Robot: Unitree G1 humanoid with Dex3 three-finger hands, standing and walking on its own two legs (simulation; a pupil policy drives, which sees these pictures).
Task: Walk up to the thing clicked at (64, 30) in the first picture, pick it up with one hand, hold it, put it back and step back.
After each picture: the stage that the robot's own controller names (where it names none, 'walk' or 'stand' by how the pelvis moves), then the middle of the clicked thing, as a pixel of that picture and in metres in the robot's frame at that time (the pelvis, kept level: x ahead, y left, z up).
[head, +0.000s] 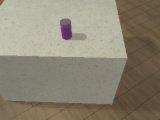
stand; (66, 29) +0.81 +0.14 -0.11
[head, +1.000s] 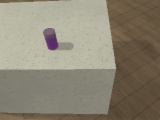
walk; (51, 39) +0.71 +0.25 -0.10
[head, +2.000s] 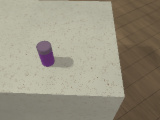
stand; (46, 54) +0.54 +0.21 -0.08
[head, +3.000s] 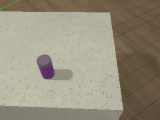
stand; (46, 67) +0.51 +0.21 -0.11
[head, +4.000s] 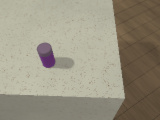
stand; (46, 55) +0.53 +0.21 -0.11
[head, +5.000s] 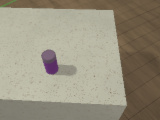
stand; (50, 62) +0.52 +0.20 -0.11
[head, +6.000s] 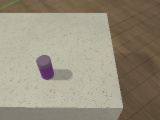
stand; (45, 67) +0.51 +0.21 -0.12
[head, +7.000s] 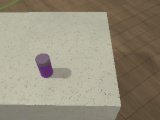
stand; (44, 66) +0.52 +0.22 -0.12
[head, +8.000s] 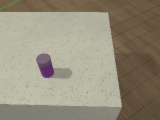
stand; (45, 66) +0.52 +0.22 -0.12
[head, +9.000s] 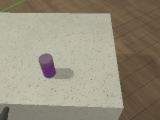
rise first; (47, 66) +0.52 +0.22 -0.11
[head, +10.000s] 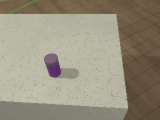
go down; (53, 65) +0.52 +0.21 -0.11
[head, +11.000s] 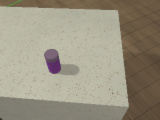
go down; (53, 61) +0.53 +0.19 -0.10
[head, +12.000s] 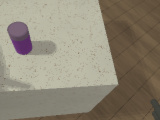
go down; (21, 39) +0.52 +0.19 -0.04
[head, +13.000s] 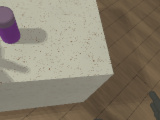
close in; (6, 26) +0.54 +0.20 -0.02
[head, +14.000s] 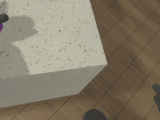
close; out of the picture +0.56 +0.21 +0.02
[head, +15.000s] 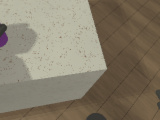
lift; out of the picture +0.52 +0.21 +0.01
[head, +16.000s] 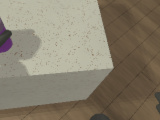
lift; out of the picture +0.50 +0.22 +0.01
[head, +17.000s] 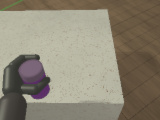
lift; (35, 80) +0.32 +0.17 +0.09
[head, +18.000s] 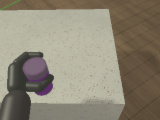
hold; (39, 77) +0.33 +0.16 +0.08
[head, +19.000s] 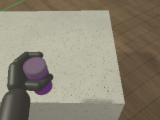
hold; (39, 76) +0.33 +0.16 +0.08
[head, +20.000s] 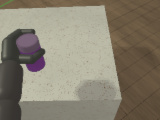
crouch; (32, 53) +0.41 +0.18 +0.11
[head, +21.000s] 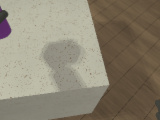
lower; out of the picture +0.53 +0.22 +0.10
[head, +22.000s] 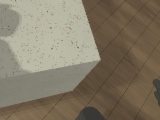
lower; out of the picture +0.57 +0.22 +0.02
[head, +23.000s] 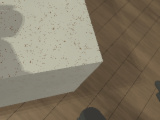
lower; out of the picture +0.57 +0.22 +0.02
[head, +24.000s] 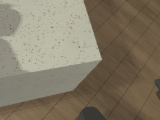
lower; out of the picture +0.57 +0.22 +0.02
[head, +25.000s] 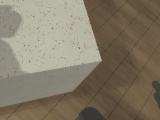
lower; out of the picture +0.57 +0.22 +0.02
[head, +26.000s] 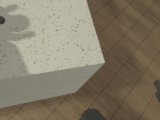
open; out of the picture +0.56 +0.21 +0.01
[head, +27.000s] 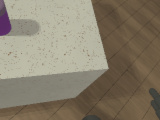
sink last; out of the picture +0.55 +0.20 -0.01
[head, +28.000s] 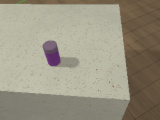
stand; (52, 53) +0.55 +0.21 -0.05
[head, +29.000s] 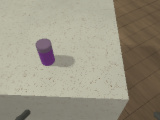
stand; (45, 52) +0.53 +0.20 -0.04
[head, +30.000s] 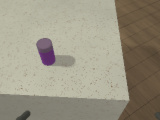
stand; (46, 52) +0.53 +0.20 -0.04
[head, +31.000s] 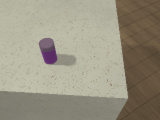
stand; (48, 51) +0.54 +0.20 -0.06
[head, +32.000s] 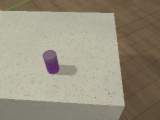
walk; (51, 62) +0.54 +0.20 -0.11
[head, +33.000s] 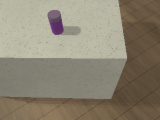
walk; (56, 22) +0.70 +0.19 -0.10
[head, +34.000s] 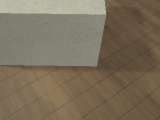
walk; out of the picture +1.03 +0.25 -0.09
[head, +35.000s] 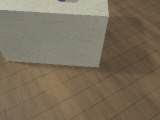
stand; out of the picture +1.17 +0.21 -0.10
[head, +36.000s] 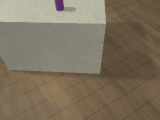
stand; (59, 2) +1.15 +0.22 -0.12
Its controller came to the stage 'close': yes
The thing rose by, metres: 0.20
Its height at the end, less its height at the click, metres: +0.00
